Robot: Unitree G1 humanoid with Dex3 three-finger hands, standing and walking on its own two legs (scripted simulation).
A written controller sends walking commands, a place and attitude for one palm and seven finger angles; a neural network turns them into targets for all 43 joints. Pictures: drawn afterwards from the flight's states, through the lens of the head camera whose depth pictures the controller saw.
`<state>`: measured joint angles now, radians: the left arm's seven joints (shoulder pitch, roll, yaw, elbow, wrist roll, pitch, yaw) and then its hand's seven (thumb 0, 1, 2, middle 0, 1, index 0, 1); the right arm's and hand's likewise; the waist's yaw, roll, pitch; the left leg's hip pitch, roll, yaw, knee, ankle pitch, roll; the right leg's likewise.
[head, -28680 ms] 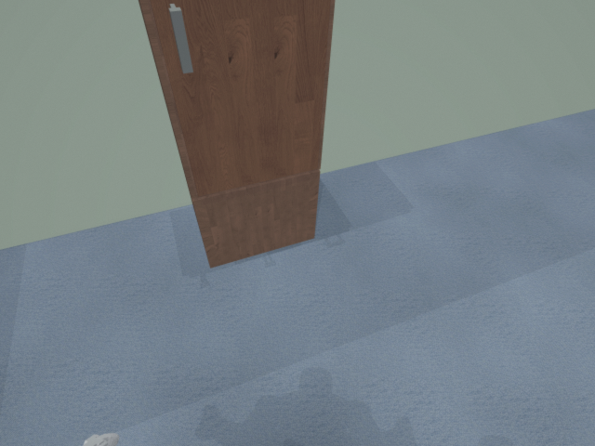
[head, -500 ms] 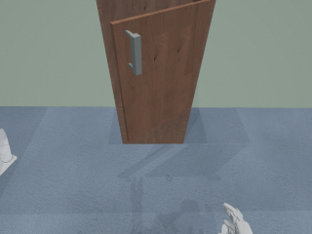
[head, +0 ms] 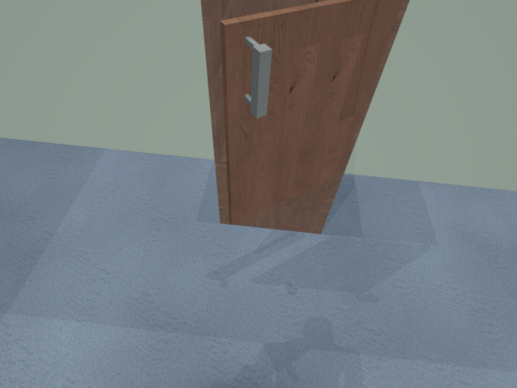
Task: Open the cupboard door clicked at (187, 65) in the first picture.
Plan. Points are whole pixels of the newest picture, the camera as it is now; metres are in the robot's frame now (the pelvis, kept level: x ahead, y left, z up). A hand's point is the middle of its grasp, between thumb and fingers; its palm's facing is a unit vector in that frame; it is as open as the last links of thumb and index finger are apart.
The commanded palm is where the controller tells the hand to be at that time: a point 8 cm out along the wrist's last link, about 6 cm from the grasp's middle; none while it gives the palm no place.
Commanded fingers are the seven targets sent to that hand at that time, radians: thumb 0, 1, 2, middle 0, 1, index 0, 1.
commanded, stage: let the arm hang, fingers relaxed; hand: left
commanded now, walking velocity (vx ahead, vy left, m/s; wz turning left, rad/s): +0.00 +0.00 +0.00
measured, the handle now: (254, 78) +0.61 +0.06 +0.16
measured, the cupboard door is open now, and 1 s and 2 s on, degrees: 36 36 36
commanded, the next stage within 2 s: look to check the result in 0.66 s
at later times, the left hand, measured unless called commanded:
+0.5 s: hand out of the picture +0.01 +0.19 -0.16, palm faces +0.02 -0.98 -0.20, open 7.3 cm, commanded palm none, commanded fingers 0.00 0.90 0.90 -0.20 -0.30 -0.20 -0.30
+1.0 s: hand out of the picture -0.01 +0.17 -0.17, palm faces +0.02 -0.99 -0.16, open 7.4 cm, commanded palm none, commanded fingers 0.00 0.90 0.90 -0.20 -0.30 -0.20 -0.30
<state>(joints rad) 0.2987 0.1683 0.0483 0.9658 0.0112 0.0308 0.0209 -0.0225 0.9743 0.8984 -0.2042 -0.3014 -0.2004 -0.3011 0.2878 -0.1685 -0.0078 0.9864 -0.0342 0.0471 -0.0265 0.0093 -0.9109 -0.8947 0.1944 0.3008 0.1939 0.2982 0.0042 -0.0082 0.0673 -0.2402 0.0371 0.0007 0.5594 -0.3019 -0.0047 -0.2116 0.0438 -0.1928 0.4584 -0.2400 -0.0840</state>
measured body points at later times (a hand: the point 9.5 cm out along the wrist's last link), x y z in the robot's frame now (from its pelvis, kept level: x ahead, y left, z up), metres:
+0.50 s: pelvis +0.00 +0.02 +0.01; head +0.00 +0.01 +0.46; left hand +0.01 +0.24 -0.15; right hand -0.03 -0.17 -0.16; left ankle +0.00 +0.12 -0.73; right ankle +0.01 -0.06 -0.73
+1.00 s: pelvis +0.00 +0.02 +0.01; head +0.00 +0.01 +0.46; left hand -0.01 +0.23 -0.15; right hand -0.04 -0.17 -0.16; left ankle +0.00 +0.12 -0.73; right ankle +0.01 -0.06 -0.73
